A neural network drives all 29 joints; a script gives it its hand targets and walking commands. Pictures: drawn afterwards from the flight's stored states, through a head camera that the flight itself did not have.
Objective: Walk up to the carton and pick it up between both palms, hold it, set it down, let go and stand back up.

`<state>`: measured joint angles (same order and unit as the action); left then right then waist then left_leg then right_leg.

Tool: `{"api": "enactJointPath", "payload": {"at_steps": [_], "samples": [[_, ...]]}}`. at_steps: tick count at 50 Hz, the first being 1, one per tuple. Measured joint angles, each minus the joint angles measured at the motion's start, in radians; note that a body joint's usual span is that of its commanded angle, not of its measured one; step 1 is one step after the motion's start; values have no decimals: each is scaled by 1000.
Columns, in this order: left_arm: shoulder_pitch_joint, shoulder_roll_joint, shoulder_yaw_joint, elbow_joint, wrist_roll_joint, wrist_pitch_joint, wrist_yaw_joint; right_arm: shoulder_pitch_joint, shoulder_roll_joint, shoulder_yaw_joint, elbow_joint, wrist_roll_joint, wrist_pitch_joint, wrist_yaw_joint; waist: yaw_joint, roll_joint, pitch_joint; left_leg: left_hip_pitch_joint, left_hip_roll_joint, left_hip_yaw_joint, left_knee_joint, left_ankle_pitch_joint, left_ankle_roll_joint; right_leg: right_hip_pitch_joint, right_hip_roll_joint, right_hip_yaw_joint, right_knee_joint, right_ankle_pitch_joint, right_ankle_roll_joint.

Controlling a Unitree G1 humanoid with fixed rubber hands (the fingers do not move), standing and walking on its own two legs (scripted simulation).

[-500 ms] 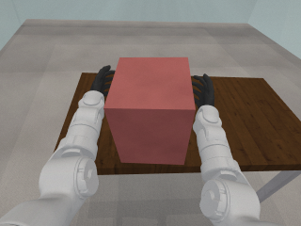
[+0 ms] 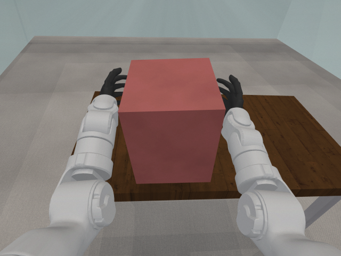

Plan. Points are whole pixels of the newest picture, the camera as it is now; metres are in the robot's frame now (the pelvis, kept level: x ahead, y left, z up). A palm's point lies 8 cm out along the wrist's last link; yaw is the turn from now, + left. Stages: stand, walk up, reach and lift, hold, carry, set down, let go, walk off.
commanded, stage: reach and lift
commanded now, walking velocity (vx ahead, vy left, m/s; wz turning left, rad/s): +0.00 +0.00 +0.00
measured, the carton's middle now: (171, 122) +0.43 -0.02 +0.13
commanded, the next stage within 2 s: hold in 1.40 s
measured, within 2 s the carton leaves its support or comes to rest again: neither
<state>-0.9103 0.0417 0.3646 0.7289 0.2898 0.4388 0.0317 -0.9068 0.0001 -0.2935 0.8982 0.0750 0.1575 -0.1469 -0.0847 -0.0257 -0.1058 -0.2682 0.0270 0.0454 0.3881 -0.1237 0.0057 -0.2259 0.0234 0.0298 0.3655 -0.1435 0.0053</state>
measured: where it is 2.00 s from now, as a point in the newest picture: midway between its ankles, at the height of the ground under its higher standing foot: outside the picture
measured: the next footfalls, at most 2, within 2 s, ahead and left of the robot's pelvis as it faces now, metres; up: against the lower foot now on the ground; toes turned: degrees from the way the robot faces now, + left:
none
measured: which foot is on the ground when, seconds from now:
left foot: down 0.00-1.00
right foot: down 0.00-1.00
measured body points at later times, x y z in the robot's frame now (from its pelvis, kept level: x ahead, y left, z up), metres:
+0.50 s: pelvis +0.00 +0.00 +0.00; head -0.04 +0.02 +0.45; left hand +0.42 +0.14 +0.23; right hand +0.41 -0.15 +0.24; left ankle +0.05 +0.11 -0.74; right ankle +0.03 -0.12 -0.74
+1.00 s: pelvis +0.00 +0.00 +0.00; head -0.04 +0.02 +0.45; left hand +0.41 +0.14 +0.24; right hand +0.42 -0.15 +0.25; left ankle +0.05 +0.11 -0.74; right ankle +0.03 -0.12 -0.74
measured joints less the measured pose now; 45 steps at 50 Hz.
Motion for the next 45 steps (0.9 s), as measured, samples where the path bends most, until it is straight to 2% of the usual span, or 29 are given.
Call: {"api": "enactJointPath", "payload": {"at_steps": [15,22,29,33,37,45], "samples": [[30,-23,-23,-185,-6,146,31,-27,-64,137,-35,124,70,-5,0,1,3,8,0,0,0,-3,0,8,0,0,0,-3,-1],[57,-26,-28,-262,-18,172,34,-35,-71,161,-94,144,112,-15,0,1,0,10,0,0,0,-1,0,10,0,0,0,-1,-1],[37,-27,-22,-267,-18,227,47,-79,-83,161,-36,142,134,-2,0,2,-3,11,0,0,0,0,0,10,0,0,0,0,-1],[40,-27,-24,-271,-18,239,47,-77,-84,162,-45,148,152,-3,0,2,-3,11,0,0,0,-1,0,10,0,0,0,-1,-1],[54,-27,-46,-328,-22,248,52,-69,-95,181,-100,184,163,-10,0,4,-5,11,0,0,0,-1,0,11,0,0,0,-1,-1],[38,-27,-39,-318,-23,291,55,-88,-100,181,-65,185,189,-10,0,6,-5,14,0,0,0,-1,0,13,0,0,0,-1,-1]]}}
